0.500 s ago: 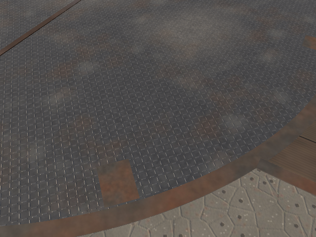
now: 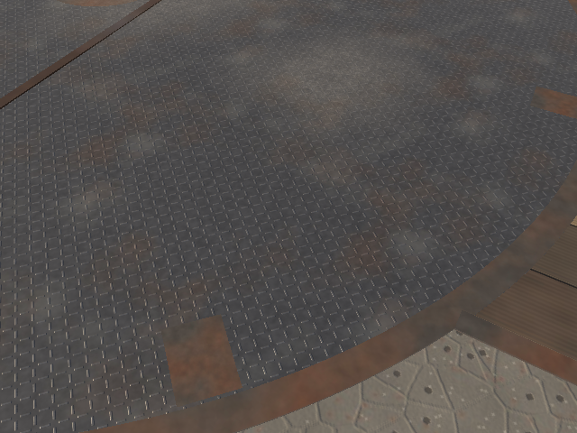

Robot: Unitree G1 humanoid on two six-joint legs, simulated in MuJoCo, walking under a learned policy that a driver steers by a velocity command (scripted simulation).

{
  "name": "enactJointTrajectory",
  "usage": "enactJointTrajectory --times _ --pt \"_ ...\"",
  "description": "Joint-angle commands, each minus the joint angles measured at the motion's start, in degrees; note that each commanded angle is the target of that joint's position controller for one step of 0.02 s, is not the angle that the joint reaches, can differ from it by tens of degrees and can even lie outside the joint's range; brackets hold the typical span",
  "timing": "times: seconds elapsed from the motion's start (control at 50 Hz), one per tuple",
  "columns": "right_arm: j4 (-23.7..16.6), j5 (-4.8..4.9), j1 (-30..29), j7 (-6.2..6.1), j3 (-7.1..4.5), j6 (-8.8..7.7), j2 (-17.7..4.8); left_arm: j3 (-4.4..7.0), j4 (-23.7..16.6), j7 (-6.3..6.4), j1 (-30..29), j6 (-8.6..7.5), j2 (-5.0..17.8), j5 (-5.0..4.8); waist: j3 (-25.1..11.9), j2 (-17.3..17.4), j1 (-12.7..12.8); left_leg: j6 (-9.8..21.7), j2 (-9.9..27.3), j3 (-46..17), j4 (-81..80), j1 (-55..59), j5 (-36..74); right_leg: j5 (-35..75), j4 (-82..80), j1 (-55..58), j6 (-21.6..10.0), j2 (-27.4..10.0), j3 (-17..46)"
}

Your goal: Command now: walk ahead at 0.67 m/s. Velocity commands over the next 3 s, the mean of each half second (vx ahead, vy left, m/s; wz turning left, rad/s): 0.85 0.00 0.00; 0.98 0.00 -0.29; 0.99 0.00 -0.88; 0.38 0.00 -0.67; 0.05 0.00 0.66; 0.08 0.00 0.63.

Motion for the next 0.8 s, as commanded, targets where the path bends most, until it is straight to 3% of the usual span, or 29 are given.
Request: enactJointTrajectory --times 0.02,0.04,0.06,0.08,0.1,0.12,0.16,0.22,0.28,0.38,0.4,0.44,0.46,0.48,0.5,0.52,0.54,0.56,0.58,0.6,0.64,0.68,0.74,0.78,0.8 --pt "3.35 -0.15 15.55 -1.12 -1.41 -1.35 -3.88 1.27 -5.99 -0.29 -11.53 -1.29 5.88 0.79 5.68 4.62 -9.19 0.4 -1.7 1.27 -10.07 24.53 -2.23 -21.28 6.92 -28.47 -7.67 -5.41 4.17" --pt "4.29 -1.53 22.82 -1.7 -2.07 -2.38 -7.59 -0.51 -8.51 -0.62 -15.18 -1.76 -0.36 1.58 3.17 18.58 -12.27 2.18 12.91 -20.55 -18.55 28.16 -19.5 -16.08 31.97 -36.3 -5.37 1.03 -1.97" --pt "2.78 -1.93 18.87 -1.79 -2.18 -2.58 -10.77 -1.19 -11.42 -1.24 -13.93 -2.51 -2.84 0.51 4.39 18.43 -7.48 8.14 22.2 -46.52 -29.15 25.42 -34.74 -11.51 42.13 -47.42 -5.91 5.21 4.98" --pt "1.41 -1.41 12.62 -1.92 -2.65 -2.56 -10.74 -0.72 -11.55 -1.57 -14.98 -2.79 0.73 0.81 7.91 10.03 -4.23 9.81 24.4 -46.13 -29.85 20.85 -35.31 -4.75 46.94 -50.45 -6.08 -0.26 8.1" --pt "-0.3 -0.67 8.28 -1.54 -2.21 -3.26 -8.56 0.07 -10.77 -2.24 -14.86 -3.02 4.04 1.01 7.07 3.9 -2.25 8.06 20.16 -37.69 -27.31 18.97 -27.29 1.56 45.89 -47.74 -5.2 -2.82 7.92" --pt "-0.84 -0.28 7.06 -1.28 -1.93 -3.83 -7.53 0.32 -9.59 -2.69 -12.73 -3.06 4.5 1.52 4.56 3.11 -0.91 6.56 16.58 -31.16 -27.5 18.01 -21.34 3.96 43.36 -43.47 -3.81 -3.99 6.45" --pt "0.06 0.1 9.01 -1.62 -1.17 -4.85 -5.01 0.36 -9.08 -3.61 -12.92 -2.01 4.15 2.41 4.6 5.58 -0.8 5.66 12.59 -23.61 -30.08 15.78 -14.17 7.58 42.43 -39.84 -1.26 -4.79 2.87" --pt "2.55 0.43 15.16 -1.58 -1.13 -5.36 -3.96 -0.14 -11.03 -3.78 -18.51 -0.79 2.42 2.06 8.4 4.79 -2.4 6.72 10.82 -18.52 -31.95 17.38 -6.35 10.76 40.15 -44.47 0.21 -5.08 0.11" --pt "3.14 0.36 17.89 -1.56 -0.94 -5.53 -3.27 -0.58 -13.94 -3.75 -25.7 -0.79 1.78 1.83 10.42 4.66 -3.86 7.45 9.79 -14.1 -33.34 18.04 2.2 13.22 32.8 -45.04 0.98 -4.41 -2.43" --pt "4.28 0.32 19.18 -2.14 -0.91 -5.83 -3.84 -1.63 -17.8 -3.94 -32.47 -1.12 1.06 1.28 12.41 6.08 -4.29 7.68 11.43 -7.94 -36.3 22.08 21.77 15.0 18.91 -37.7 -2.07 -3.06 -6.22" --pt "4.64 0.24 19.0 -2.14 -0.93 -5.7 -4.24 -1.71 -18.15 -3.73 -32.23 -1.2 1.23 1.27 11.85 6.21 -3.68 7.34 11.54 -6.09 -34.64 24.07 29.86 13.22 16.89 -35.42 -3.45 -2.02 -7.24" --pt "5.08 -0.06 18.47 -2.31 -1.18 -5.44 -6.05 -1.42 -17.66 -2.75 -28.11 -1.38 2.2 1.37 7.56 8.75 -0.75 6.29 12.14 -2.92 -25.2 25.91 61.34 8.32 15.21 -24.93 -6.18 2.56 -9.87" --pt "5.37 -0.61 18.17 -2.66 -1.59 -4.99 -7.6 -0.72 -16.06 -2.1 -21.33 -1.57 3.97 1.36 3.19 10.41 2.86 5.74 12.83 -2.23 -15.84 26.77 73.66 5.09 15.97 -17.62 -7.36 4.75 -9.74" --pt "5.28 -0.97 16.82 -3.07 -2.2 -4.3 -9.39 0.36 -12.33 -1.27 -8.53 -1.83 6.14 1.13 -3.02 11.38 8.57 5.13 13.01 -1.64 -2.16 23.97 77.01 2.17 15.12 -4.97 -8.53 6.33 -8.83" --pt "4.38 -0.87 13.91 -3.16 -2.45 -3.97 -9.58 1.7 -8.15 -0.34 4.87 -2.1 8.79 1.54 -8.71 9.48 14.96 4.37 10.52 -1.05 15.41 12.81 65.43 0.8 13.08 12.09 -9.83 2.57 -4.16" --pt "1.68 0.87 17.3 -1.65 -0.68 -4.31 -0.77 3.34 -6.69 0.39 10.95 -2.46 14.85 3.49 -16.58 -4.51 11.29 3.1 2.49 -1.95 38.8 -8.94 24.35 -24.78 9.04 30.28 -13.36 -14.1 20.1" --pt "0.66 1.76 17.58 -0.87 -0.88 -5.81 -0.63 3.45 -5.9 -0.69 10.31 -2.64 14.79 2.69 -20.89 -10.59 8.8 4.01 -5.55 -11.22 49.97 -21.05 -6.19 -36.59 -5.16 32.71 -15.67 -21.39 49.95" --pt "-1.51 1.74 10.12 -1.29 -1.79 -5.96 -3.86 3.12 -5.59 -1.08 3.2 -2.89 12.04 2.24 -9.22 -6.32 6.33 5.44 -0.99 -12.35 52.29 -27.32 0.24 -32.01 -7.47 24.92 -13.52 -18.26 43.65" --pt "-2.6 1.54 6.41 -1.27 -1.68 -6.2 -4.06 2.15 -5.7 -1.24 -0.12 -3.51 7.44 1.84 -2.99 0.0 5.0 5.4 1.98 -10.41 49.73 -26.32 5.76 -21.38 -7.24 15.01 -12.88 -17.22 33.19" --pt "-2.66 0.9 5.34 -1.02 -1.4 -5.92 -2.7 1.44 -5.29 -1.26 -2.11 -4.03 4.67 2.0 0.0 2.82 2.7 5.23 3.89 -10.14 46.43 -23.16 7.2 -14.68 -8.34 7.07 -11.73 -14.85 26.68" --pt "-3.13 -1.03 7.02 0.12 -0.69 -4.01 0.41 -0.05 -3.37 -0.97 -2.4 -4.73 1.03 1.62 2.63 0.09 -1.93 3.72 5.97 -10.16 42.17 -18.18 7.27 -12.04 -11.03 -3.54 -9.88 -11.19 18.62" --pt "-5.28 -1.44 2.53 0.98 -0.19 -2.61 1.44 -0.35 -1.88 -0.75 -0.03 -5.67 0.99 0.45 7.13 -0.42 -2.55 2.18 7.63 -8.43 39.55 -22.2 8.02 -9.45 -14.4 -7.06 -9.69 -9.19 14.11" --pt "-11.36 -2.12 -10.53 1.31 0.47 -2.63 -0.33 -0.58 -1.34 -0.82 4.82 -6.29 2.05 -0.22 12.45 0.82 -0.15 -0.97 8.19 -3.55 25.93 -27.03 15.93 2.14 -18.72 -9.76 -11.86 -6.33 10.65" --pt "-13.63 -1.48 -15.85 1.92 1.29 -3.27 0.14 -0.65 -1.83 -0.67 5.72 -6.54 2.29 -0.36 13.05 1.32 0.75 -2.18 5.87 -1.4 11.64 -19.52 23.19 13.64 -19.16 -12.27 -11.18 -3.69 7.44" --pt "-13.85 -0.97 -16.77 2.19 1.63 -3.24 0.76 -0.44 -1.85 -0.59 6.69 -6.64 3.59 -0.6 11.39 1.16 1.37 -2.12 3.78 0.34 7.69 -14.8 26.19 19.67 -20.49 -11.72 -10.75 -3.41 6.8"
